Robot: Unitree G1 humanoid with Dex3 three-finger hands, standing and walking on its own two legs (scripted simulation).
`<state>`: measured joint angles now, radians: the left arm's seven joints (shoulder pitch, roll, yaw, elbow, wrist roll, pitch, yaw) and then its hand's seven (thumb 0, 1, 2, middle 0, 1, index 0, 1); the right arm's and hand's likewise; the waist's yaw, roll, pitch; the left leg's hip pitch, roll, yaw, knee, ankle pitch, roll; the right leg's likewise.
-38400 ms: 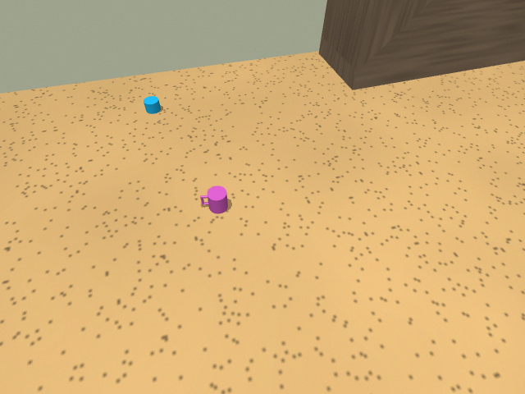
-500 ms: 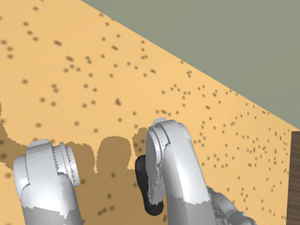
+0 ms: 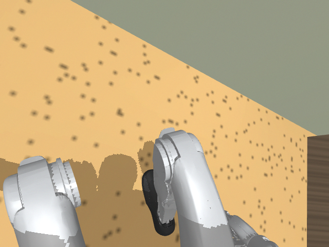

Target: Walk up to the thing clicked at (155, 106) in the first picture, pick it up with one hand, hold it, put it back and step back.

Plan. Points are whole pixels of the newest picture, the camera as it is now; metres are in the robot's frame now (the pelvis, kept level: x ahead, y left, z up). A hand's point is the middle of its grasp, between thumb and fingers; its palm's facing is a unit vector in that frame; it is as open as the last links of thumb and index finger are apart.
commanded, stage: open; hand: left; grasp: from above
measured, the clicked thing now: out of the picture +0.40 +0.38 -0.25
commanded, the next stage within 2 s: withdraw in 0.80 s
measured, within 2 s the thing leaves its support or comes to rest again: rests again in 1.26 s
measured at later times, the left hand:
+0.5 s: hand out of the picture +0.40 +0.37 -0.23, palm faces -0.44 -0.17 -0.88, open 13.9 cm
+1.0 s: hand out of the picture +0.40 +0.37 -0.22, palm faces -0.42 -0.17 -0.89, open 14.1 cm
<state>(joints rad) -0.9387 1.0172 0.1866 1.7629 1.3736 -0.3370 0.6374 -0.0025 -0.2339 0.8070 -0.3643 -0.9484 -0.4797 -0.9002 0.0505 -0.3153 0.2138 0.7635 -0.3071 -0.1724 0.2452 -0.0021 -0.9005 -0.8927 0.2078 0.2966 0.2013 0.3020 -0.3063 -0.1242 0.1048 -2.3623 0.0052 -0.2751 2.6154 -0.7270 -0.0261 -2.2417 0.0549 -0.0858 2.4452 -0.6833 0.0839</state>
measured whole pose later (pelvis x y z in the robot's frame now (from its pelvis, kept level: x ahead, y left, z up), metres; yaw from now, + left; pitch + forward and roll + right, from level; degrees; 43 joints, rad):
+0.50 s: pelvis +0.00 +0.00 +0.00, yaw +0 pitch +27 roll -15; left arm -0.93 1.01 0.19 1.71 1.35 -0.31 0.62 0.01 -0.51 1.00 -0.08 -1.09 -0.10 -1.06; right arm 0.04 -0.31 0.22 0.75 -0.30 -0.20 0.28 0.00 -0.89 -0.89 0.21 0.30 0.20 0.30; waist -0.31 -0.12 0.11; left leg -2.36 0.00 -0.28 2.61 -0.74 -0.02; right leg -2.23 0.05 -0.10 2.43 -0.70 0.08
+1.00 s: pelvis +0.00 +0.00 +0.00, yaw -1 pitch +26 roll -14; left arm -0.92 1.02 0.21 1.70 1.35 -0.33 0.62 0.01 -0.49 0.91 -0.05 -1.07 -0.09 -1.02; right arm 0.05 -0.33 0.22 0.74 -0.29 -0.19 0.27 0.00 -0.89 -0.89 0.21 0.30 0.20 0.30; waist -0.30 -0.12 0.12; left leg -2.36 0.00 -0.28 2.61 -0.73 -0.02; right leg -2.23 0.05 -0.10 2.42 -0.68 0.08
